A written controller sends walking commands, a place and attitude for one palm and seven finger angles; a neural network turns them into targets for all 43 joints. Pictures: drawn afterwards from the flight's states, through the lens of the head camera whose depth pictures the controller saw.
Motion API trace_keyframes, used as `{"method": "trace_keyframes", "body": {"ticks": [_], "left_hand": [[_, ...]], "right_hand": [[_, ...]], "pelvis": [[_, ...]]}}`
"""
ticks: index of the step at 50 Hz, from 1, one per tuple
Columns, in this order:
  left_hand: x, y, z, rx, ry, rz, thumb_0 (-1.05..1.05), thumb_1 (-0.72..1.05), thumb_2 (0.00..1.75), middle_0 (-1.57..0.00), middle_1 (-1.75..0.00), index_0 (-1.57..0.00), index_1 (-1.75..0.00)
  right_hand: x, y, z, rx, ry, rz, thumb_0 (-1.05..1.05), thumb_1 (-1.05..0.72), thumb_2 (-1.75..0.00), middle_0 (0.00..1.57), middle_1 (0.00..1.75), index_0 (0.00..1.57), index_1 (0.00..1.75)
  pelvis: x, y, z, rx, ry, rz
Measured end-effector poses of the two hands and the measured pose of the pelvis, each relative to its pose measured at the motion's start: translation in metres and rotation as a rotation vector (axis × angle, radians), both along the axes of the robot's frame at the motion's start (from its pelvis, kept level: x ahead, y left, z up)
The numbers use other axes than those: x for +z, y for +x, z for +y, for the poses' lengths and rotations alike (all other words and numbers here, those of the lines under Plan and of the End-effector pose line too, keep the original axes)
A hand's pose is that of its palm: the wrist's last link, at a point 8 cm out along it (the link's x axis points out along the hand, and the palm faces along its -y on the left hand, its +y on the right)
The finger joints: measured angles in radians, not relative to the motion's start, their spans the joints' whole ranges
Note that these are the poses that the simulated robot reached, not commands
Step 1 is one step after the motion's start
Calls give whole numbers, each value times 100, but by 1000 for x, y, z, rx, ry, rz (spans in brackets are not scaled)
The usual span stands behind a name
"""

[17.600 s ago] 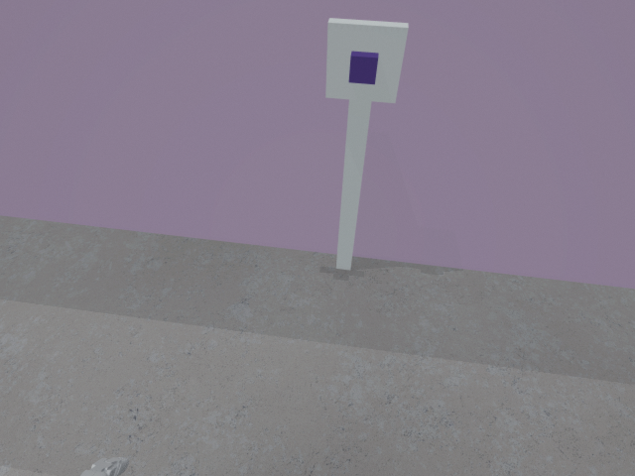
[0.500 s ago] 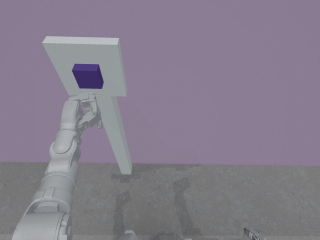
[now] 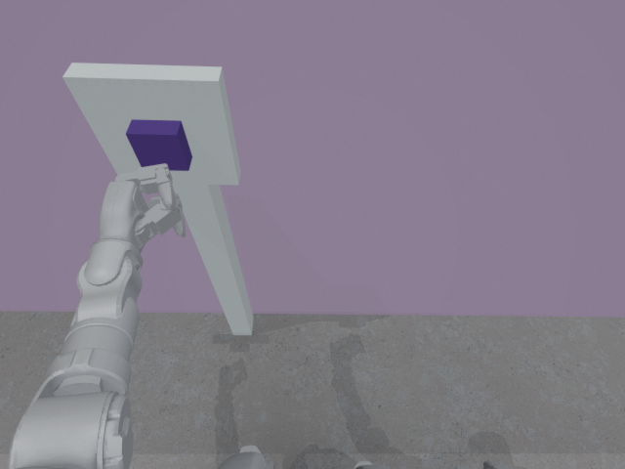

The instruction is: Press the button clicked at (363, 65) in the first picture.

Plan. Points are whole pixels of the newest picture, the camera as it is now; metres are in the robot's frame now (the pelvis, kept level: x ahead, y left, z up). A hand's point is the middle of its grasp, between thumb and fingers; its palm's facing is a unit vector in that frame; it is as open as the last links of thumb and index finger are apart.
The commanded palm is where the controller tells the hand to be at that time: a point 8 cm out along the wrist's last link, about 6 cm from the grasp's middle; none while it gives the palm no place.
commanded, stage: press the button with the knuckle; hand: left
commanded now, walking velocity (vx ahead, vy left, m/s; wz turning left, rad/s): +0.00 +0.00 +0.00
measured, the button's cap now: (161, 144) +0.51 +0.20 +0.11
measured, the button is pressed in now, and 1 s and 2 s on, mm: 0 13 0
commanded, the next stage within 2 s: hold the button down briefly in 0.84 s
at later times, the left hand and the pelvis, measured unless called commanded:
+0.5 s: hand (180, 194) +0.45 +0.17 +0.07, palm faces +0.00 -1.00 -0.02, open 2.9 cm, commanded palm +0.44 +0.22 +0.08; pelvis +0.00 +0.01 -0.01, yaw +0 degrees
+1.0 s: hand (181, 188) +0.47 +0.17 +0.07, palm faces +0.01 -1.00 -0.05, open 2.9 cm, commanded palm +0.47 +0.22 +0.08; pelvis -0.03 +0.01 -0.02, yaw +1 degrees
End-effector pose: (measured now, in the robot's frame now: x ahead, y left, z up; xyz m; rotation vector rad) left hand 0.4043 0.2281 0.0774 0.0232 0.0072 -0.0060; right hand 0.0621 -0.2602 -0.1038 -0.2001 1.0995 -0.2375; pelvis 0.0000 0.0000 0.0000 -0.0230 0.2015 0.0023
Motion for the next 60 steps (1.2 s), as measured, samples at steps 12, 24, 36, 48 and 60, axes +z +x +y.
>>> {"method": "trace_keyframes", "body": {"ticks": [12,24,36,48,60], "left_hand": [[0,24,-1,-4,-7,10,1,89,90,-130,-150,-129,-150],[-2,28,0,8,-3,7,-1,87,91,-130,-150,-129,-150],[-1,34,-1,18,10,9,-1,85,94,-130,-150,-131,-150],[-1,39,0,21,22,9,-1,82,96,-130,-150,-133,-150],[-1,41,1,9,17,15,0,80,99,-130,-150,-136,-150]], "right_hand": [[-1,-14,3,-30,5,43,0,-90,-90,20,30,20,30],[-8,-29,7,-32,6,97,0,-90,-90,20,30,20,30],[-12,-51,7,-28,-7,124,0,-90,-90,20,30,20,30],[-14,-82,2,-32,-30,170,0,-90,-90,20,30,20,30],[-12,-98,0,-33,-49,176,0,-90,-90,21,30,20,30]], "pelvis": [[-2,4,4,-14,-1,26],[-6,-1,7,-4,-9,35],[-11,-14,8,7,-18,49],[-17,-25,6,16,-26,67],[-20,-34,5,17,-33,77]]}}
